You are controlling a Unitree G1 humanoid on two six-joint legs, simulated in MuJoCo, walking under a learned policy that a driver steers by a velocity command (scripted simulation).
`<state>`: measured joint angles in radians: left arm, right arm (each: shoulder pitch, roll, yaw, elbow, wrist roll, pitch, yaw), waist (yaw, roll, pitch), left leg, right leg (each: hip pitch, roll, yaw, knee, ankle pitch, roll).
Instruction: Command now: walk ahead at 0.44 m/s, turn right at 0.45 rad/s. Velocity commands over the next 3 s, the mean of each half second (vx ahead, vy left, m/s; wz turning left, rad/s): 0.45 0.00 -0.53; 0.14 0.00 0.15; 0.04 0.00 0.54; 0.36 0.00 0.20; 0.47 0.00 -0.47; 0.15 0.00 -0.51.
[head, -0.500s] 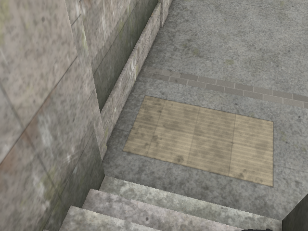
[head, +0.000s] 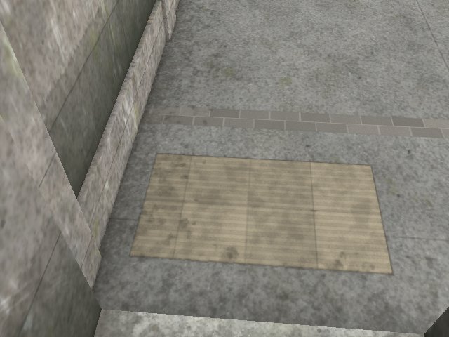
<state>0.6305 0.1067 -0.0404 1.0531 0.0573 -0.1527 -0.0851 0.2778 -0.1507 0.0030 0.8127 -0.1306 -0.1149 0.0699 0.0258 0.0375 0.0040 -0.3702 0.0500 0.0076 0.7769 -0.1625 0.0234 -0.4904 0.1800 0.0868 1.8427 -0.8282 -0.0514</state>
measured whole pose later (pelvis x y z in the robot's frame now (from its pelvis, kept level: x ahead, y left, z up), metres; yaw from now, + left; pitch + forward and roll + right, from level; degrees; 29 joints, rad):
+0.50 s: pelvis +0.26 -0.07 -0.27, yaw -17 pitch +2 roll -1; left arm 0.61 0.17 -0.02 1.16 0.09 -0.12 -0.07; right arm 0.12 -0.24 0.02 0.85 -0.09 -0.09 0.06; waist 0.06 0.01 -0.06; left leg -0.96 0.09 -0.12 1.39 0.03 -0.04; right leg -0.40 0.22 0.03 0.97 -0.59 -0.15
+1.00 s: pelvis +0.40 -0.10 -0.44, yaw -9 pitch +4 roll +1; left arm 0.20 0.16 -0.07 0.70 0.08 0.00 -0.06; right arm 0.50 -0.18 0.02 0.97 -0.08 -0.13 -0.01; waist -0.09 0.00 -0.05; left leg -0.47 -0.12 -0.05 0.71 -0.30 0.07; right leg -0.99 -0.13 0.01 1.43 0.05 0.08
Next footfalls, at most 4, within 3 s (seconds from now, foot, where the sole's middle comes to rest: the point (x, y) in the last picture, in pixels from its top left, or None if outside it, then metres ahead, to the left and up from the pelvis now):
0.28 right None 0.24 -0.10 -0.98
0.68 left None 0.49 -0.03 -1.19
1.12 right None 0.49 -0.27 -1.19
1.86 left None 0.54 0.04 -1.19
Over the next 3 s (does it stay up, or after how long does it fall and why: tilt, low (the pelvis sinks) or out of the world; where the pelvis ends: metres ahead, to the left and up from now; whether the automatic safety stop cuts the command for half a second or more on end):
stays up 0.96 -0.11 -0.85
